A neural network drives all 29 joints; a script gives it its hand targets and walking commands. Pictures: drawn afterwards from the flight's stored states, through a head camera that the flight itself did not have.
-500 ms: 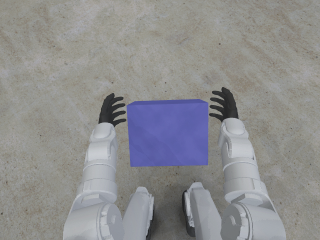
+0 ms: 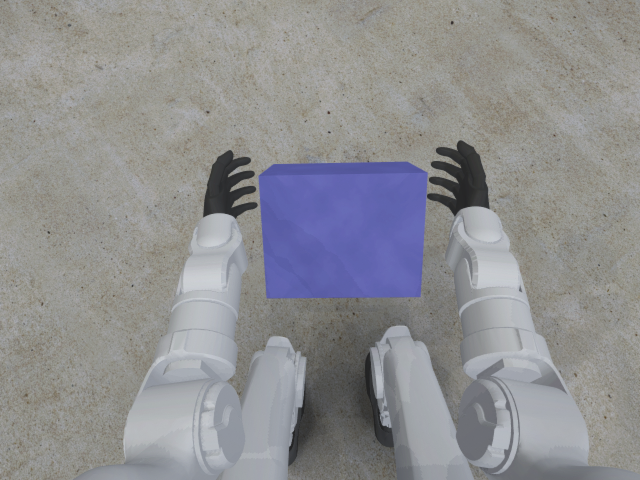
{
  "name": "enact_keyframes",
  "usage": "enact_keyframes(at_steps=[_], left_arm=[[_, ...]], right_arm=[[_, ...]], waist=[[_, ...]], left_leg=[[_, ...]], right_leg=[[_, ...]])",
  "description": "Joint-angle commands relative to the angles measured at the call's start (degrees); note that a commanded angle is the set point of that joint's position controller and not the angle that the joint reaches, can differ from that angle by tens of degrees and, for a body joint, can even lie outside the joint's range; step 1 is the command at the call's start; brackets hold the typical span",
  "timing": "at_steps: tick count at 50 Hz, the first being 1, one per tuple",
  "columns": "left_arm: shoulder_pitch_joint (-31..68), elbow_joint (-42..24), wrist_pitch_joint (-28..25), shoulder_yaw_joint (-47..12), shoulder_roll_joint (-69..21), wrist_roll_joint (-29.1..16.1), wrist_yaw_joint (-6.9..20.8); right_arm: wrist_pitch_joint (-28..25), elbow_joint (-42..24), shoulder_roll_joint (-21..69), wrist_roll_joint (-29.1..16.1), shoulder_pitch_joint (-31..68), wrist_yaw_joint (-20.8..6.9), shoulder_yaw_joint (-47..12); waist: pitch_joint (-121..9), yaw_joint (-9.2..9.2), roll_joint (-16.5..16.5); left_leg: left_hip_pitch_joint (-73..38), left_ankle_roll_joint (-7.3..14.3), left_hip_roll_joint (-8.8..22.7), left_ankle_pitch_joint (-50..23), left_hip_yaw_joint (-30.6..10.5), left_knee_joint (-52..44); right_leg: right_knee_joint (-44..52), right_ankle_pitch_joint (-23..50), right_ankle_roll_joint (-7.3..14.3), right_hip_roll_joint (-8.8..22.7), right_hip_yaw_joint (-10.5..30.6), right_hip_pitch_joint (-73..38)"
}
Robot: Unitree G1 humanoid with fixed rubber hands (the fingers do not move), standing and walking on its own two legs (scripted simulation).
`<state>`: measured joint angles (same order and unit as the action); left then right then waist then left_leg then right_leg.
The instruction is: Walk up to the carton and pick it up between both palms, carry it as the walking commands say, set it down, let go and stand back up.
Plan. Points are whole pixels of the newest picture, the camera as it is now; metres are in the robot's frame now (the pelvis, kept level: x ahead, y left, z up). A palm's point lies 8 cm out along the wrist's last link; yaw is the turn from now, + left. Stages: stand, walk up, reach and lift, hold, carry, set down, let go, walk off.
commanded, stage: set down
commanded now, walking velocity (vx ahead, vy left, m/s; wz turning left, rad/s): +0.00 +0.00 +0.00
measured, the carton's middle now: (341, 225) +0.45 -0.02 -0.21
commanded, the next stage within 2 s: none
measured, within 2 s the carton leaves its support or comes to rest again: neither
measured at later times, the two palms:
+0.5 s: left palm (241, 215) +0.46 +0.13 -0.17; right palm (449, 211) +0.45 -0.18 -0.16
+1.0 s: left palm (249, 216) +0.48 +0.13 -0.26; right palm (431, 215) +0.47 -0.18 -0.25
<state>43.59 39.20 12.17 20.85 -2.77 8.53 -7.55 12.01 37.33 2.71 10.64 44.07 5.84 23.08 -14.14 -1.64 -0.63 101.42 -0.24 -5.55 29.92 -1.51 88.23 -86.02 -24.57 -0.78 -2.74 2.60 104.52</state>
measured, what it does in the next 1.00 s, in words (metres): lowers itself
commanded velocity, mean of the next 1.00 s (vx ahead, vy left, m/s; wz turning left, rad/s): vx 0.00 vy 0.00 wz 0.00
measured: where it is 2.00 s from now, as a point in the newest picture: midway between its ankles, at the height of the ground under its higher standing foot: (335, 423)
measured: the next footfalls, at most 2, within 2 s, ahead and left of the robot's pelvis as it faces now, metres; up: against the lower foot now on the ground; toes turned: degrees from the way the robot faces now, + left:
none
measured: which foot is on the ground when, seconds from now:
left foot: down 0.00-1.00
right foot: down 0.00-1.00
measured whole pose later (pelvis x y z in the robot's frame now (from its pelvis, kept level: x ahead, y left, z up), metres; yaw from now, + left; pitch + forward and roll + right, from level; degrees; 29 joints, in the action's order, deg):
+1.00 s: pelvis -0.03 +0.00 -0.13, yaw +1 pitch +47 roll +1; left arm 66.0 49.2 12.0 17.5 6.7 3.5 -8.2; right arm 12.1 44.4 -4.5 7.8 64.1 7.0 23.8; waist -1.9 -2.0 -0.7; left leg 126.8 -1.1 -6.4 32.3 -0.4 112.3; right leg -109.2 -25.9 -1.3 -3.3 1.9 130.0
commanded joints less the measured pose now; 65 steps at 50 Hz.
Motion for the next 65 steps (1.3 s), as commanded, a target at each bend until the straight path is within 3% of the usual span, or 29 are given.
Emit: enact_keyframes(at_steps=[1, 6, 8, 9, 13, 14, 17, 18, 19, 20, 21, 22, 25, 26, 30, 36, 39, 45, 47, 48, 50, 53, 54, 56, 57, 58, 59, 61, 65], left_arm=[[37.0, -2.3, -2.0, -28.8, -51.1, -5.4, 15.0], [38.9, -1.2, -1.8, -28.3, -50.8, -6.0, 15.1], [41.6, -0.4, -2.0, -26.0, -49.0, -4.9, 15.1], [41.2, -1.8, -2.3, -27.1, -49.3, -5.9, 14.8], [47.5, -3.7, -2.5, -27.4, -47.1, -6.6, 15.2], [46.0, -1.2, -2.3, -26.3, -47.7, -6.5, 15.3], [46.3, 1.2, -1.3, -24.7, -46.3, -5.6, 15.5], [48.6, 0.1, -1.5, -24.9, -46.8, -6.5, 15.8], [46.8, 3.1, -0.9, -23.1, -46.2, -5.2, 16.0], [49.1, 1.4, -1.5, -24.4, -47.0, -6.3, 16.1], [48.0, 1.8, -1.4, -24.1, -46.0, -6.5, 16.3], [50.0, 2.2, -1.3, -23.9, -47.8, -6.7, 17.0], [51.0, -0.9, -1.9, -25.4, -44.8, -7.2, 16.2], [49.1, 3.3, -1.0, -23.4, -45.9, -6.0, 16.4], [53.8, -2.4, -1.9, -27.5, -46.0, -9.2, 16.5], [54.6, 0.6, -2.3, -25.9, -44.4, -8.3, 16.2], [56.2, 1.2, -3.0, -24.9, -41.5, -7.6, 15.5], [57.2, 2.4, -3.3, -26.4, -41.4, -10.1, 14.8], [54.3, 4.4, -2.8, -26.8, -44.2, -9.9, 15.1], [57.2, 3.4, -3.2, -26.6, -42.2, -10.6, 15.0], [57.0, 4.9, -3.2, -27.0, -42.4, -10.3, 14.4], [61.5, 0.8, -4.3, -27.4, -39.2, -11.4, 13.7], [60.2, 4.3, -4.1, -26.3, -40.5, -10.7, 13.6], [60.3, 5.4, -3.7, -27.6, -40.0, -11.3, 13.2], [62.5, 3.3, -4.3, -27.7, -39.1, -11.8, 13.2], [65.0, 0.9, -5.0, -28.8, -37.2, -12.8, 13.0], [63.9, 2.5, -4.7, -27.9, -37.9, -12.7, 12.8], [63.3, 4.0, -4.9, -27.9, -37.3, -12.9, 12.6], [63.4, 7.7, -4.8, -25.6, -35.0, -11.9, 12.7]], right_arm=[[-0.1, 2.7, 49.5, -4.7, 31.5, -15.2, -27.1], [0.2, 3.4, 49.4, -5.0, 33.9, -14.9, -26.9], [1.0, 5.9, 49.9, -3.2, 34.4, -14.9, -24.7], [0.6, 3.5, 50.8, -4.6, 36.3, -14.8, -27.2], [1.0, 3.6, 51.1, -5.5, 39.5, -14.6, -27.2], [0.8, 2.3, 50.5, -4.9, 40.2, -14.4, -27.6], [1.7, 4.7, 50.8, -5.3, 41.6, -14.1, -26.3], [1.7, 4.8, 50.0, -4.7, 42.3, -14.0, -26.1], [1.8, 5.0, 48.8, -4.3, 43.1, -14.2, -24.6], [1.7, 5.8, 49.2, -3.2, 41.9, -13.9, -24.6], [2.0, 5.1, 48.9, -3.8, 42.6, -13.7, -25.5], [2.0, 6.2, 49.7, -2.9, 42.0, -13.7, -24.0], [1.1, 2.2, 50.0, -7.0, 46.6, -13.7, -27.6], [1.8, 5.6, 50.1, -5.2, 44.7, -14.0, -24.4], [1.2, 2.7, 49.1, -6.2, 46.6, -13.9, -26.8], [0.9, 5.8, 47.2, -6.3, 47.7, -13.9, -24.7], [0.8, 7.1, 47.4, -7.0, 47.9, -14.1, -25.1], [-0.2, 6.9, 43.2, -7.6, 49.8, -13.5, -24.8], [-0.6, 5.8, 42.8, -7.7, 50.3, -14.0, -24.5], [-0.5, 7.0, 41.2, -6.9, 50.8, -13.9, -23.9], [-0.9, 8.3, 40.0, -7.0, 50.3, -13.9, -22.4], [-1.4, 6.7, 39.9, -9.9, 53.9, -14.6, -24.6], [-1.5, 7.3, 38.7, -8.2, 54.1, -14.5, -23.9], [-2.2, 5.2, 37.3, -10.1, 56.4, -14.3, -24.5], [-1.9, 7.3, 39.0, -11.3, 56.1, -14.5, -24.8], [-2.0, 6.9, 38.1, -10.9, 56.7, -14.2, -25.0], [-2.2, 7.2, 37.7, -11.4, 57.2, -14.6, -24.4], [-2.4, 6.8, 36.0, -11.3, 58.2, -14.2, -25.1], [-2.4, 10.1, 35.4, -11.1, 58.8, -14.5, -23.2]], waist=[[-46.0, -1.40, -1.7], [-48.9, -0.76, -2.6], [-45.1, -1.82, 0.7], [-48.0, 0.18, 0.8], [-48.9, 1.08, -0.2], [-49.9, -0.82, 2.4], [-48.2, 1.14, 0.2], [-48.0, -0.65, 2.6], [-46.3, 0.45, 1.1], [-48.4, -1.51, 1.8], [-48.8, -0.44, 2.4], [-46.9, -1.98, 1.4], [-52.9, 2.15, 0.8], [-48.7, -0.36, 0.5], [-56.1, -1.83, 1.8], [-51.0, -0.97, 0.3], [-50.0, 1.13, 0.3], [-50.4, -1.13, 1.9], [-49.0, -1.48, -2.5], [-49.0, -2.59, 0.6], [-48.2, -2.77, -2.6], [-49.4, -0.79, -1.8], [-45.9, -2.31, -0.6], [-50.0, -1.77, -2.4], [-50.6, -0.19, -2.7], [-50.7, -2.11, 0.1], [-48.8, -0.97, -2.6], [-48.6, -2.15, -0.5], [-44.0, -0.89, -1.6]], left_leg=[[-17.2, -1.5, -4.2, -11.2, 0.7, -8.7], [-14.8, -1.8, -4.6, -10.7, 2.0, -6.1], [-10.9, -1.4, -4.6, -7.2, 2.2, -5.3], [-10.9, -1.3, -4.6, -9.7, 2.3, -4.7], [-7.5, -1.1, -4.5, -8.9, 3.1, -2.2], [-8.4, -0.9, -4.6, -8.6, 2.9, -1.4], [-4.4, -0.7, -4.6, -4.5, 3.9, -0.7], [-4.6, -0.8, -4.6, -5.5, 3.5, 0.1], [-2.6, -0.9, -4.4, -4.9, 3.8, 0.0], [-2.6, -1.0, -4.7, -5.0, 4.1, 1.2], [-1.8, -0.9, -4.6, -5.2, 4.0, 1.5], [1.3, -1.3, -4.6, -5.5, 4.5, 2.4], [-1.4, -0.7, -4.4, -8.6, 4.3, 3.9], [-2.0, -0.7, -4.5, -6.5, 4.1, 3.3], [-2.7, -0.8, -4.7, -11.1, 3.7, 6.2], [1.6, -1.0, -4.5, -8.8, 4.3, 8.5], [2.8, -0.8, -4.2, -9.5, 4.6, 10.0], [1.8, -0.8, -4.1, -9.9, 3.4, 12.1], [2.0, -1.2, -4.2, -11.2, 3.7, 12.8], [2.8, -1.2, -4.1, -10.5, 3.5, 13.6], [-0.4, -1.5, -3.9, -11.4, 2.9, 13.8], [-0.3, -1.2, -3.8, -13.0, 3.5, 15.5], [3.0, -1.1, -3.9, -12.4, 3.1, 15.7], [-1.0, -1.1, -3.6, -12.9, 2.6, 15.9], [-0.9, -1.1, -3.6, -12.2, 3.2, 16.6], [0.6, -0.7, -3.5, -12.9, 2.8, 17.3], [-0.5, -1.0, -3.4, -13.2, 3.2, 17.2], [-0.3, -0.8, -3.1, -13.3, 2.9, 18.6], [2.7, -0.7, -3.3, -9.9, 3.6, 19.0]], right_leg=[[2.5, 12.0, 0.0, -5.8, -3.2, -29.9], [-0.1, 12.2, -0.1, -5.9, -3.7, -29.9], [0.0, 9.3, -0.7, -6.1, -4.0, -27.8], [-1.0, 11.4, -0.5, -5.8, -3.6, -29.4], [-3.3, 11.6, -0.5, -5.9, -3.4, -27.4], [-3.3, 10.9, -1.2, -6.0, -4.2, -27.3], [-3.7, 7.5, -0.8, -5.7, -2.8, -27.0], [-4.5, 8.5, -1.1, -6.0, -4.1, -26.0], [-5.0, 8.2, -1.0, -5.5, -3.9, -24.7], [-5.2, 8.4, -0.8, -6.0, -4.1, -25.5], [-5.6, 8.6, -0.9, -5.6, -3.9, -26.7], [-5.4, 9.9, -0.8, -5.9, -3.3, -26.4], [-8.4, 12.3, -0.7, -5.9, -3.4, -26.7], [-7.8, 9.6, -0.9, -6.0, -4.0, -23.3], [-10.7, 14.8, -1.0, -5.8, -4.5, -25.6], [-12.5, 12.4, -0.6, -5.6, -4.0, -20.8], [-13.8, 13.2, -0.4, -5.2, -3.2, -20.8], [-16.9, 13.2, -0.6, -4.9, -4.9, -19.1], [-17.4, 13.2, 0.2, -5.0, -4.9, -15.0], [-17.8, 13.1, -0.2, -4.8, -5.4, -15.6], [-18.9, 12.0, 0.4, -4.9, -5.4, -12.8], [-20.2, 13.9, 0.4, -4.3, -4.8, -13.1], [-20.4, 13.9, 0.1, -4.2, -5.3, -12.1], [-22.0, 13.7, 0.2, -4.1, -5.8, -12.8], [-22.3, 13.3, 0.5, -4.2, -5.4, -12.3], [-22.7, 14.4, 0.1, -4.2, -5.7, -13.4], [-23.1, 13.7, 0.5, -4.2, -5.7, -10.8], [-23.6, 13.1, 0.3, -3.9, -5.7, -10.5], [-24.5, 11.2, 0.4, -3.8, -5.5, -10.6]])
